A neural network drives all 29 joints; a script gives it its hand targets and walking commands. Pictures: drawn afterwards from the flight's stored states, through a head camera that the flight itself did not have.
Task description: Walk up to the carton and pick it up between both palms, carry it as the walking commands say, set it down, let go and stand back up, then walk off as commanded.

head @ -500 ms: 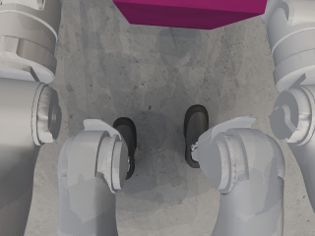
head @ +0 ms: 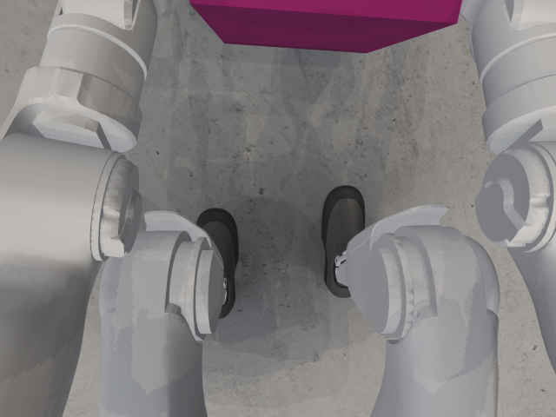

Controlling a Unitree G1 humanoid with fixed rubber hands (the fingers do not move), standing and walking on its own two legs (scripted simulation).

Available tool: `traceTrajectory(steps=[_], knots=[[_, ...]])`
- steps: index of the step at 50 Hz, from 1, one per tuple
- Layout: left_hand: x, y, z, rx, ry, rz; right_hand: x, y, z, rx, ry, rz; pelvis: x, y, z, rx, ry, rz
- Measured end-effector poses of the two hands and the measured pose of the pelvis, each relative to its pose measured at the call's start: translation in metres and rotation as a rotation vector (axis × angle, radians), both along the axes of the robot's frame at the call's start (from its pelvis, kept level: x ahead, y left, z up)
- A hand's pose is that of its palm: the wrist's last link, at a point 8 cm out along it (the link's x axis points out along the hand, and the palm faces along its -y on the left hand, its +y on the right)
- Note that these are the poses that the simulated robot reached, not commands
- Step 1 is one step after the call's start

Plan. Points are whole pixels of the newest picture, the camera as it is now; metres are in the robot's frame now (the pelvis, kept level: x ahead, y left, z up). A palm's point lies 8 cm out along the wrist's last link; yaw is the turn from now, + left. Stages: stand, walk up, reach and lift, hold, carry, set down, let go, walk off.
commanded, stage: reach and lift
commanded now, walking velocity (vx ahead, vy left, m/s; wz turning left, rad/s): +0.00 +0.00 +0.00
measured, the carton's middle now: out of the picture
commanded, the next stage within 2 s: none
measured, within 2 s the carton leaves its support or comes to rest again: leaves its support in 0.76 s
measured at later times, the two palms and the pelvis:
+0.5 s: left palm out of the picture +0.58 +0.08 -0.19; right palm out of the picture +0.55 -0.22 -0.19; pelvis +0.00 +0.00 +0.00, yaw +0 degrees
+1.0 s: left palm out of the picture +0.60 +0.08 -0.12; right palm out of the picture +0.56 -0.21 -0.14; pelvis +0.00 +0.00 +0.00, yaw +0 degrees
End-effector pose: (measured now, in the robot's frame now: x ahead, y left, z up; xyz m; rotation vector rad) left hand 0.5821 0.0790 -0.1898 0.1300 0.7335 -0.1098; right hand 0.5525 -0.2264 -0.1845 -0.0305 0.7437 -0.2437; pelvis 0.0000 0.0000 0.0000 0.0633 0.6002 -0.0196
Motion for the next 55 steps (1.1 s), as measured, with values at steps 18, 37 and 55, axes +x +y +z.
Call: traceTrajectory(steps=[18, 37, 55], knots=[[0.001, 0.003, -0.001, -0.025, 0.016, 0.004, 0.000, 0.003, -0.001, 0.006, 0.010, 0.012, 0.001, 0.000, -0.003, -0.002, -0.006, 0.001], [-0.005, 0.012, 0.004, -0.006, 0.020, 0.059, -0.001, 0.013, 0.001, 0.039, 0.018, 0.020, 0.001, 0.000, -0.004, -0.003, -0.018, 0.000], [0.019, 0.003, 0.069, 0.030, -0.042, 0.064, 0.002, 0.012, 0.045, 0.055, -0.031, -0.040, -0.005, 0.001, 0.000, -0.008, -0.087, -0.004]])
